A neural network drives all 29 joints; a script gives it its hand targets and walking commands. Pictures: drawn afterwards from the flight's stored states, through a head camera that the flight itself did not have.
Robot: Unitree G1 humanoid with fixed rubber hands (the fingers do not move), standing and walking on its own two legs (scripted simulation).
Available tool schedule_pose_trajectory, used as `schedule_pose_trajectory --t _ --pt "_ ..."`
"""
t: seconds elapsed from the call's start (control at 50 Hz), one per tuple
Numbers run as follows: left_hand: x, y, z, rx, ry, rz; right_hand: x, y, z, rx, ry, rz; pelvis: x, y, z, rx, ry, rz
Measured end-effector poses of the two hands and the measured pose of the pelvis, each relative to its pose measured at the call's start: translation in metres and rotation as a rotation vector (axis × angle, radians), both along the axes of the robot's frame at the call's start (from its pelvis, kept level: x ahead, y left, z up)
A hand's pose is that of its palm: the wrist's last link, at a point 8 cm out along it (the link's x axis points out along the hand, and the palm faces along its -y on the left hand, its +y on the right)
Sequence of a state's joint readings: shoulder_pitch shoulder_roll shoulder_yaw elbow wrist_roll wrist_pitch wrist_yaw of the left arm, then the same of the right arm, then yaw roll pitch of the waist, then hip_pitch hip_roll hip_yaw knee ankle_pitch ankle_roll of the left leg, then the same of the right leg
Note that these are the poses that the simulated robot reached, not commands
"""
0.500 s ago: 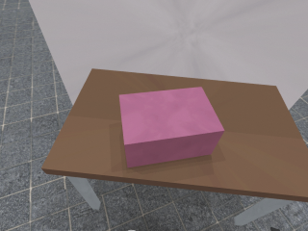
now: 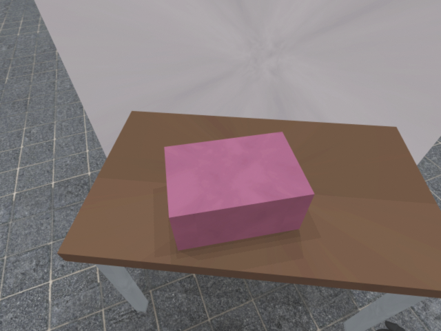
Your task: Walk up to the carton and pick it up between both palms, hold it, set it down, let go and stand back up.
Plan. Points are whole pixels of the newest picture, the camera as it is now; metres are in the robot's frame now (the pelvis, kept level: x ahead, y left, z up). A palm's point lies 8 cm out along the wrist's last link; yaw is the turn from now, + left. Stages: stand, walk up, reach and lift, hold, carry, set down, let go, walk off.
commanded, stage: walk up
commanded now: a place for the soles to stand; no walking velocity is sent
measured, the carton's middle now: (232, 188) +0.45 -0.01 -0.06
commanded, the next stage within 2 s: none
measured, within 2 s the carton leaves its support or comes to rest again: neither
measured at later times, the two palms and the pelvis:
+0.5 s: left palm out of the picture +0.10 +0.31 -0.11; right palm out of the picture +0.13 -0.32 -0.07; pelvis +0.04 +0.00 +0.00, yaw +2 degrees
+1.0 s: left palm out of the picture +0.13 +0.27 -0.09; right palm out of the picture +0.16 -0.35 -0.10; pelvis +0.06 -0.04 +0.00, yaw +2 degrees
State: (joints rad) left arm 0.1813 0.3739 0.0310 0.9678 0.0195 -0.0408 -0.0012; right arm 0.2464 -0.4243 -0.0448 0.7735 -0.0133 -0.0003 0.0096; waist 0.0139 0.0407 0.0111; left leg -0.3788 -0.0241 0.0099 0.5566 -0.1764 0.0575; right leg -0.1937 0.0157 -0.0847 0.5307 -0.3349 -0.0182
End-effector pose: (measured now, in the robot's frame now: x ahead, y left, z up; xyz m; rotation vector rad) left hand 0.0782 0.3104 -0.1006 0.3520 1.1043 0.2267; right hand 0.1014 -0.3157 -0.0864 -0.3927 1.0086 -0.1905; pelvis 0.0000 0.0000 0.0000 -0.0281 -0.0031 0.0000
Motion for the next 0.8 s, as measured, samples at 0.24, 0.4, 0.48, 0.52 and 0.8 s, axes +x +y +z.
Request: schedule_pose_trajectory --t 0.24,0.4,0.48,0.52,0.8 --pt "0.008 -0.005 0.002 -0.002 -0.008 -0.002 0.004 -0.006 -0.002 0.004 0.005 -0.010 0.007 -0.005 0.000 0.008 0.002 -0.001" --pt "0.006 0.003 -0.010 -0.022 0.063 0.009 0.023 0.000 0.003 -0.018 0.011 0.007 0.026 0.003 -0.001 0.002 -0.003 0.006" --pt "0.017 0.001 -0.007 -0.030 0.037 0.011 0.028 -0.005 0.013 -0.033 0.004 0.010 0.034 -0.001 0.004 -0.012 -0.033 0.035" --pt "0.021 -0.001 -0.004 -0.033 0.026 0.008 0.034 -0.009 0.017 -0.039 -0.003 0.016 0.038 -0.005 0.005 -0.011 -0.043 0.041" --pt "0.019 -0.046 0.006 0.017 0.101 0.052 0.061 -0.038 -0.017 0.045 0.056 0.022 0.059 -0.045 0.003 0.032 -0.016 0.027"
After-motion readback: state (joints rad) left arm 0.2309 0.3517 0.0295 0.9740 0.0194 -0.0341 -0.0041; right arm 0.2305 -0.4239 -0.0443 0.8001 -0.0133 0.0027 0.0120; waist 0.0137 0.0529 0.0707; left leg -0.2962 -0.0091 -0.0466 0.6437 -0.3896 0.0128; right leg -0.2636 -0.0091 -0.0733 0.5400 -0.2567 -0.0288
